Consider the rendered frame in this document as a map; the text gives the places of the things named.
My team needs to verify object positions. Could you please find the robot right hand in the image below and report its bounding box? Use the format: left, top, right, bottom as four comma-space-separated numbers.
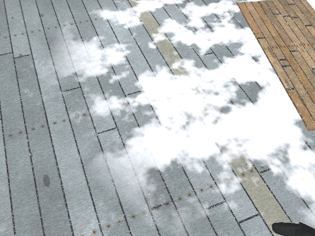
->
272, 222, 315, 236

